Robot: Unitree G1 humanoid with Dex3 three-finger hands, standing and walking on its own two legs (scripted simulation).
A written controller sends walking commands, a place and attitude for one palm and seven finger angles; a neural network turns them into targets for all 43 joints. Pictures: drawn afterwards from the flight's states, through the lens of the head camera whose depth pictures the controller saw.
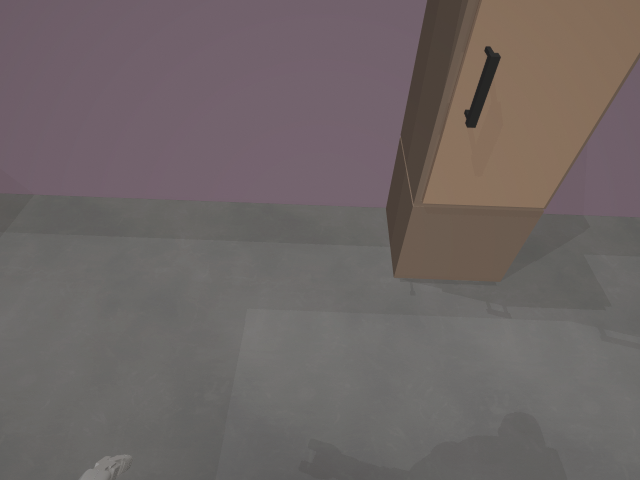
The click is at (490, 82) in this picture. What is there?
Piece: cupboard door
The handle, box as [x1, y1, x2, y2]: [464, 46, 500, 127]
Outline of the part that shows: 489,46 486,46 484,50 487,55 487,58 470,109 465,110 464,112 466,117 465,123 467,127 475,127 500,57 498,53 494,53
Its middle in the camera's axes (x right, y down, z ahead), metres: +0.37 -0.35 +0.90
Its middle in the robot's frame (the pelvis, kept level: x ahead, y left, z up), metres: +0.93 -0.33 +0.05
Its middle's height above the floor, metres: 0.82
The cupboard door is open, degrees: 0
